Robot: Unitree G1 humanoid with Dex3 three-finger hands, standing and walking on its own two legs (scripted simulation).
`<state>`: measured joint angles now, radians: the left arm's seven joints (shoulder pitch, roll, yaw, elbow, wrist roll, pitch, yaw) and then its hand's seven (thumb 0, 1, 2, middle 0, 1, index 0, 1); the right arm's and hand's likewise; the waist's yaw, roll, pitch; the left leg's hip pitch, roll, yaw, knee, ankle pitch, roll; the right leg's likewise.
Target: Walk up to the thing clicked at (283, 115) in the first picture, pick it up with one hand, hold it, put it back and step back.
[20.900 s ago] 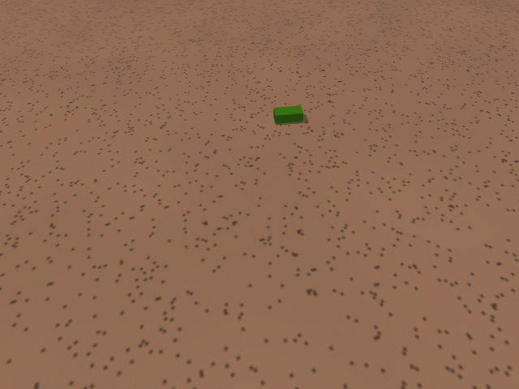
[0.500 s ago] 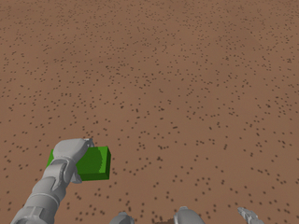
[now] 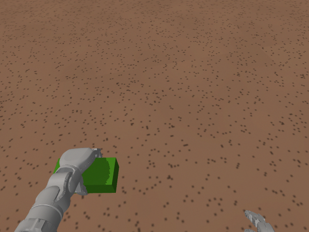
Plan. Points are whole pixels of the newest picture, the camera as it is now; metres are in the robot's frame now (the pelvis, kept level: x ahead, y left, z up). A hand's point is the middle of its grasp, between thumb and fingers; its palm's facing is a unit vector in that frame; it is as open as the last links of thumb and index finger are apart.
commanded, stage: hold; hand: left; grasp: from above
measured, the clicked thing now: (86, 175) +0.31 +0.22 -0.08
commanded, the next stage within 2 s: crouch in 1.58 s
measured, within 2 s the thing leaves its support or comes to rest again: neither
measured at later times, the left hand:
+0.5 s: hand (83, 173) +0.29 +0.21 -0.03, palm faces -0.46 -0.04 -0.89, open 11.2 cm
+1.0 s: hand (82, 173) +0.28 +0.21 -0.01, palm faces -0.45 -0.04 -0.89, open 11.2 cm
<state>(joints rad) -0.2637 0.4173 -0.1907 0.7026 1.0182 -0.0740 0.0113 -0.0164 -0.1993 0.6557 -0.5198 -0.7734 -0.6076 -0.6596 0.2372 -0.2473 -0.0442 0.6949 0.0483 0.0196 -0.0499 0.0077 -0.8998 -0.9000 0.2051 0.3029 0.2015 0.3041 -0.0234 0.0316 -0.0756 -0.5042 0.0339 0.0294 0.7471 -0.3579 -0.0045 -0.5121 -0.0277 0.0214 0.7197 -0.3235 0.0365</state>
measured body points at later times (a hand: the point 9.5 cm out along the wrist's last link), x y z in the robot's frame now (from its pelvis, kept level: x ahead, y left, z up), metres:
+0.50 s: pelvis +0.00 -0.01 +0.01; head +0.01 -0.03 +0.46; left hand +0.31 +0.21 +0.02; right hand +0.13 -0.27 -0.10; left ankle +0.01 +0.12 -0.71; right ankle +0.02 -0.15 -0.71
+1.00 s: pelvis -0.01 -0.01 +0.02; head +0.00 -0.03 +0.47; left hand +0.30 +0.21 +0.04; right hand +0.14 -0.27 -0.09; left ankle +0.01 +0.12 -0.71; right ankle +0.02 -0.15 -0.71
